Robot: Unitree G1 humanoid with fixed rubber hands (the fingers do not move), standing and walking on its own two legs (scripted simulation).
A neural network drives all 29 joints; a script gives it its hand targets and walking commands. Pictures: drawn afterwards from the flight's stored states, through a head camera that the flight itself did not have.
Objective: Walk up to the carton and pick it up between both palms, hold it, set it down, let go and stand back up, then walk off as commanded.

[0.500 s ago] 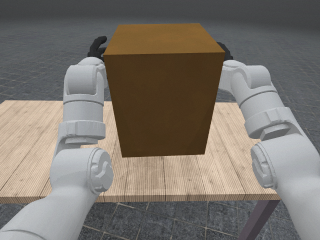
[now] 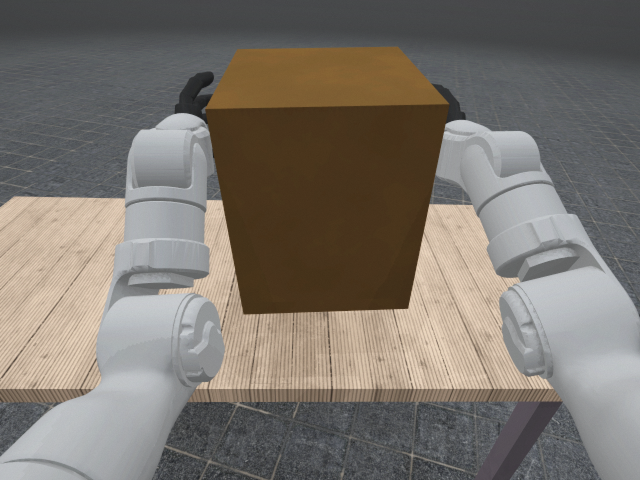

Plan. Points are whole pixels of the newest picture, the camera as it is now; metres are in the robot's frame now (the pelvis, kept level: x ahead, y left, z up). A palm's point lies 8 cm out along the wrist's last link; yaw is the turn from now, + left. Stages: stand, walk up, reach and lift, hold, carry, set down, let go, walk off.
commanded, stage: hold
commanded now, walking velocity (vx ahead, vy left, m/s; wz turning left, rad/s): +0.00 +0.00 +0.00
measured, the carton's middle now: (322, 178) +0.38 +0.00 +0.26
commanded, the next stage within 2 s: none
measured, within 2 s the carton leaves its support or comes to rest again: neither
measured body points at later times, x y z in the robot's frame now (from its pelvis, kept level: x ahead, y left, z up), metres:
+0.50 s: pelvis +0.00 +0.00 +0.00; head -0.09 +0.03 +0.44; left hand +0.39 +0.15 +0.32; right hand +0.38 -0.14 +0.31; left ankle +0.04 +0.11 -0.75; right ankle -0.01 -0.09 -0.75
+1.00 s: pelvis +0.00 +0.00 +0.00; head -0.10 +0.03 +0.44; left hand +0.39 +0.15 +0.32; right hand +0.38 -0.14 +0.32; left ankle +0.04 +0.11 -0.75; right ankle -0.01 -0.09 -0.75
